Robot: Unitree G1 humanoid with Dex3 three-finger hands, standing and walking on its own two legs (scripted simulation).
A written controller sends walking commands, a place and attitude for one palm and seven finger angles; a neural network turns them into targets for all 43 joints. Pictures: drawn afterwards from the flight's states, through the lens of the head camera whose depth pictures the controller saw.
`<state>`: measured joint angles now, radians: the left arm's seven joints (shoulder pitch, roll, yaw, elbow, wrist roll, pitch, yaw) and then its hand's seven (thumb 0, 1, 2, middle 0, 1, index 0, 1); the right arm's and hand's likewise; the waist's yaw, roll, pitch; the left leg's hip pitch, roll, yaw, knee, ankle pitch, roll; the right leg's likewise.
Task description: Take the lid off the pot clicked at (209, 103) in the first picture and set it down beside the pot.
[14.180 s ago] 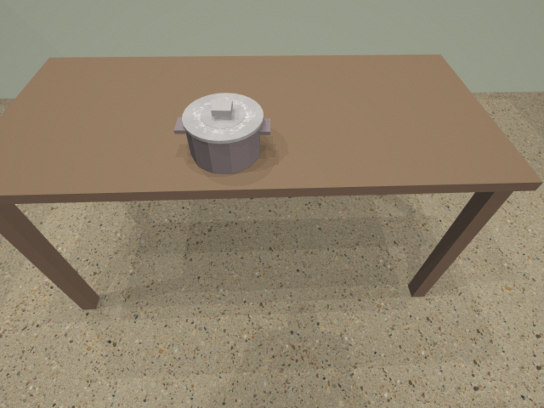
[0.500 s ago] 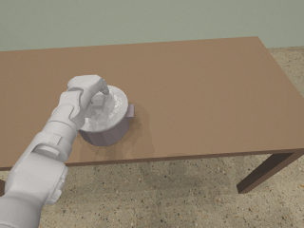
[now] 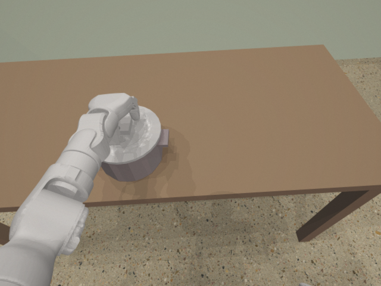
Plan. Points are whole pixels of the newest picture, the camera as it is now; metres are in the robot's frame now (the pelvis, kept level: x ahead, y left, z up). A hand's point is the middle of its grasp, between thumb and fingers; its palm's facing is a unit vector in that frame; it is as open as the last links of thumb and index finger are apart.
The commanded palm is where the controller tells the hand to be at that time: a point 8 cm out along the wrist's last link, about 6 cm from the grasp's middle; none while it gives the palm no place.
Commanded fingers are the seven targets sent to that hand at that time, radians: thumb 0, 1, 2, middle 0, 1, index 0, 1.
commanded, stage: close the fingers and squeeze the knob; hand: left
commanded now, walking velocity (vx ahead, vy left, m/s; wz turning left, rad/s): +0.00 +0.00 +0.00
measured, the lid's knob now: (121, 126) +0.48 +0.16 +0.05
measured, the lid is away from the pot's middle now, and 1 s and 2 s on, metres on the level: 0.00 0.00 0.01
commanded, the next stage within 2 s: lift the lid straight up in 0.98 s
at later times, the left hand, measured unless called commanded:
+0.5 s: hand (119, 128) +0.45 +0.15 +0.07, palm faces -0.35 -0.04 -0.94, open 8.1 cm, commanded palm +0.45 +0.16 +0.13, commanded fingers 0.00 0.30 0.94 -0.66 -0.98 -0.71 -1.01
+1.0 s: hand (119, 127) +0.45 +0.15 +0.07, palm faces -0.36 -0.04 -0.93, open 8.1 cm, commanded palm +0.45 +0.16 +0.13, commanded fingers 0.00 0.52 1.04 -0.77 -1.02 -0.83 -1.07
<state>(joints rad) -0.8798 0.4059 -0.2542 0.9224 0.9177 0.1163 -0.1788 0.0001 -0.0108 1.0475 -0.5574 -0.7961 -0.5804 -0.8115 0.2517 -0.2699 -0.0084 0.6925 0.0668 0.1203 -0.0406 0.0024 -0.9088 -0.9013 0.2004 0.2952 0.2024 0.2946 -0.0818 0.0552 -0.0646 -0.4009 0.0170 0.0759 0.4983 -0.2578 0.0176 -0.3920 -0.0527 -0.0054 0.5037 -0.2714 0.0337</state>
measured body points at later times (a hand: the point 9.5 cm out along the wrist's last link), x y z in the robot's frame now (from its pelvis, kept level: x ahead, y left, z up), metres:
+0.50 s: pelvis +0.00 +0.00 +0.00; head +0.05 -0.03 +0.45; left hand +0.46 +0.15 +0.12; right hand +0.08 -0.27 -0.14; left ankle -0.01 +0.11 -0.74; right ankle -0.02 -0.14 -0.74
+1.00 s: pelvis +0.00 +0.00 +0.00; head +0.05 -0.03 +0.45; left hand +0.47 +0.15 +0.12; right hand +0.07 -0.27 -0.14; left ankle -0.01 +0.11 -0.74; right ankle -0.02 -0.14 -0.74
